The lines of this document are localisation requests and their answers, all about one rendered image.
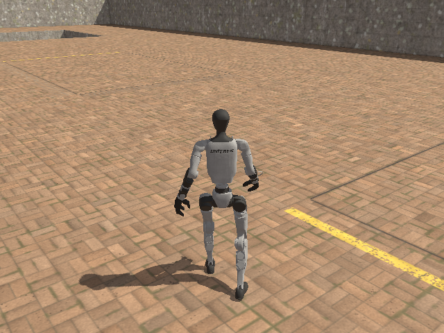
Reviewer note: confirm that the robot right shin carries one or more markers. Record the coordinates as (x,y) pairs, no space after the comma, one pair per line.
(241,263)

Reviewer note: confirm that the right robot upper arm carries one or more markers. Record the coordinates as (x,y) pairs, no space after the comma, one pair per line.
(243,146)

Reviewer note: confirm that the robot right hand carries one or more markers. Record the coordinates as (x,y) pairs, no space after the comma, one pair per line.
(253,187)

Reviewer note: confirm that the robot left forearm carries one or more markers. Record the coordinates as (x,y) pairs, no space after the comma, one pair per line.
(187,182)

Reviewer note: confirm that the left robot upper arm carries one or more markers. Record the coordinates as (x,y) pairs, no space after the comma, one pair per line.
(199,147)

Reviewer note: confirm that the left robot thigh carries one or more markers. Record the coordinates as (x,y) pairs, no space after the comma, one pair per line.
(206,208)

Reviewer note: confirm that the robot right forearm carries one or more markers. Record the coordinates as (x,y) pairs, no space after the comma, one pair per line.
(254,178)

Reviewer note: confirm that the robot left hand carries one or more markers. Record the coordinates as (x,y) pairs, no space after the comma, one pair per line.
(178,205)

